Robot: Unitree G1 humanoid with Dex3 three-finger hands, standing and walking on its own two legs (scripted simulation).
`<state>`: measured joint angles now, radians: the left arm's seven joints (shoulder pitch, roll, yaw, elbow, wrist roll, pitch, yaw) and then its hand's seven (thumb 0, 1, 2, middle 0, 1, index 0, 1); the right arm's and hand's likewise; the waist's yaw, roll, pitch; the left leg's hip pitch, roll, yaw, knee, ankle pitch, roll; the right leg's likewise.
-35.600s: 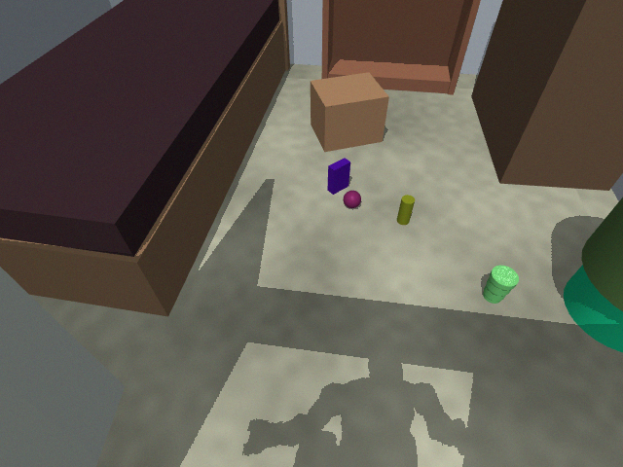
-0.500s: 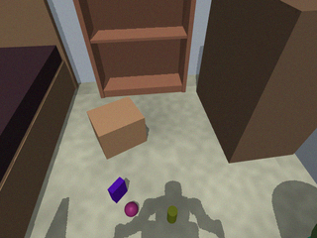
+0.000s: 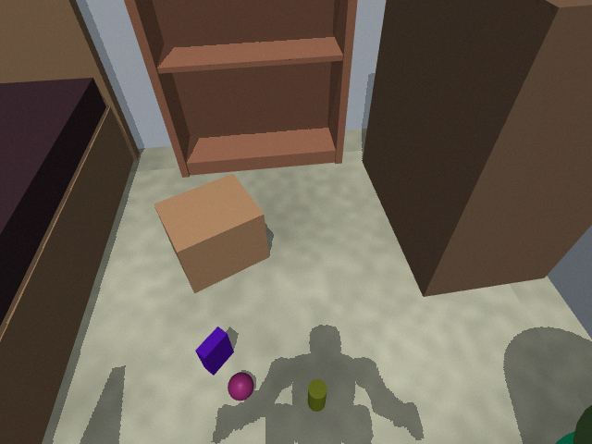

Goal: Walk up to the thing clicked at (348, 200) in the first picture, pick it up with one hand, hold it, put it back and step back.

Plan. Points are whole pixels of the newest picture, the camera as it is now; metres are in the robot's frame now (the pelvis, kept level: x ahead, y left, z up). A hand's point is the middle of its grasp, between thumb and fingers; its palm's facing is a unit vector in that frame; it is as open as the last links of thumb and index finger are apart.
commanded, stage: stand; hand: left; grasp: from above
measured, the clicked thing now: (240, 386) +0.44 +0.22 -0.74
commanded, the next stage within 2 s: step back in 1.14 s
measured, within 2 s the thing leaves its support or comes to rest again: neither
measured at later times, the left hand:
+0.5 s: hand out of the picture +0.08 +0.24 -0.16, palm faces +0.01 -0.94 -0.33, open 7.4 cm
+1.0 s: hand out of the picture +0.08 +0.24 -0.16, palm faces -0.01 -0.94 -0.34, open 7.4 cm
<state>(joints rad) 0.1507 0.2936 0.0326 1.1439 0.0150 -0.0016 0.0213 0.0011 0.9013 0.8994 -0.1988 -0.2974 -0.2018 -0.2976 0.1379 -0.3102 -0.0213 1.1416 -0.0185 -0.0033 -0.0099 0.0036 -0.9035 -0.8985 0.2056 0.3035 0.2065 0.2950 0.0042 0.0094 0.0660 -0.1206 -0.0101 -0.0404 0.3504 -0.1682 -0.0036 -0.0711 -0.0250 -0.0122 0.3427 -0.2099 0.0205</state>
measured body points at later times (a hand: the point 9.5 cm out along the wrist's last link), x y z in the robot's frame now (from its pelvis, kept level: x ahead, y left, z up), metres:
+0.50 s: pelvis +0.01 -0.01 +0.00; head +0.02 -0.01 +0.45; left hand +0.08 +0.28 -0.13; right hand +0.08 -0.30 -0.14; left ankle +0.02 +0.12 -0.75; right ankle -0.01 -0.13 -0.75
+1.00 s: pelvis +0.01 -0.01 +0.00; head +0.02 -0.01 +0.45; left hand +0.08 +0.29 -0.13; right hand +0.08 -0.31 -0.14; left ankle +0.02 +0.12 -0.75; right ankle -0.01 -0.13 -0.75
